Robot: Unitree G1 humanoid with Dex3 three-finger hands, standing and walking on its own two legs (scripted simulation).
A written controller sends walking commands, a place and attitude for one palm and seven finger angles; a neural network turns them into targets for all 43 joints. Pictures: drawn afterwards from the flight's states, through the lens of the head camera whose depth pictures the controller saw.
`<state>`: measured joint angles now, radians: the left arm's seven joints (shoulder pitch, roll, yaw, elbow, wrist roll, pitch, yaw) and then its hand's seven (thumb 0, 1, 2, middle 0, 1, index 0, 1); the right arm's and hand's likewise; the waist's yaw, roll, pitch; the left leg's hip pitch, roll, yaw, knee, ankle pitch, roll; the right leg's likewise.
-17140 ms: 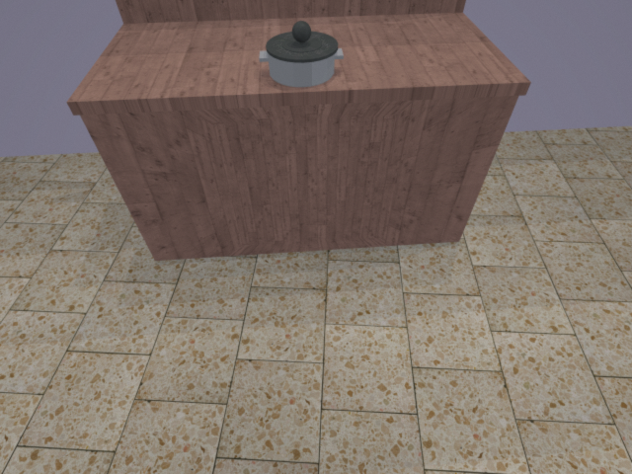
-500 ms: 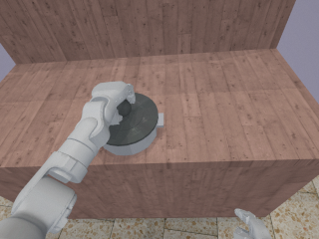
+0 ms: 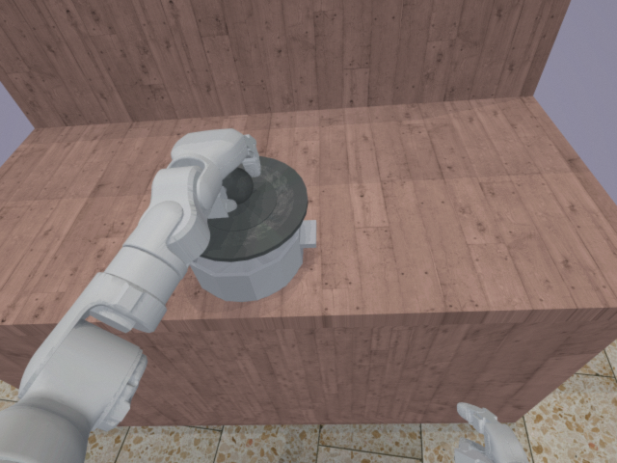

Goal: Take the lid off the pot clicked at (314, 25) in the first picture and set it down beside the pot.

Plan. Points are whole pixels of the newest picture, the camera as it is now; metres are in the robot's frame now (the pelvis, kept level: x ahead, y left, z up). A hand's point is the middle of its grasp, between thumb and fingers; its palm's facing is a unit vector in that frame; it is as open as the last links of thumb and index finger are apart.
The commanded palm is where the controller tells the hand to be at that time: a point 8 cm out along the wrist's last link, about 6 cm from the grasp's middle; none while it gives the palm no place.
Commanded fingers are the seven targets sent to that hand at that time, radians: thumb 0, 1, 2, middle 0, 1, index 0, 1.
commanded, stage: lift the lid straight up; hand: left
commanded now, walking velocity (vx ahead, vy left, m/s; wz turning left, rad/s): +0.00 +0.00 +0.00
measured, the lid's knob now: (234, 185) +0.46 +0.12 +0.12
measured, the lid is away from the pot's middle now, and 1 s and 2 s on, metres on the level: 0.01 0.02 0.06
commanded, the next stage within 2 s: move the lid sideways beside the pot in 1.32 s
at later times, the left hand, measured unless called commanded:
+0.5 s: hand (218, 161) +0.43 +0.12 +0.19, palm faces -0.17 -0.05 -0.98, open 8.5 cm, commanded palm +0.41 +0.13 +0.26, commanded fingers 0.00 0.51 1.17 -0.86 -0.92 -0.81 -0.88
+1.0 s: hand (209, 132) +0.44 +0.12 +0.23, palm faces -0.10 -0.04 -0.99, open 8.5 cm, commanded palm +0.41 +0.13 +0.30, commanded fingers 0.00 0.51 1.17 -0.86 -0.92 -0.81 -0.88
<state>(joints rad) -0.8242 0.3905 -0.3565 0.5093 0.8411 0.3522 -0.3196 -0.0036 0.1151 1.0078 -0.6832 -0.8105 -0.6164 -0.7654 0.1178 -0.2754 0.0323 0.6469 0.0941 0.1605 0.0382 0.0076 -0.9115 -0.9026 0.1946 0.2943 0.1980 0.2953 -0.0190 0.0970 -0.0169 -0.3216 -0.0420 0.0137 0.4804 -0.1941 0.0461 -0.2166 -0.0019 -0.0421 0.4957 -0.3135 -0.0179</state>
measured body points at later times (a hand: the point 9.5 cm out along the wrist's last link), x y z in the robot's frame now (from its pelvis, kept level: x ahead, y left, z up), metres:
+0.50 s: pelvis -0.01 +0.00 +0.00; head +0.00 -0.04 +0.45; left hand +0.44 +0.12 +0.24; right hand +0.16 -0.23 -0.12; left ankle +0.03 +0.09 -0.74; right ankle -0.04 -0.11 -0.74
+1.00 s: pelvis -0.01 +0.01 +0.00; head +0.00 -0.03 +0.45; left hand +0.44 +0.12 +0.29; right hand +0.17 -0.22 -0.12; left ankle +0.03 +0.09 -0.74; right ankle -0.04 -0.11 -0.74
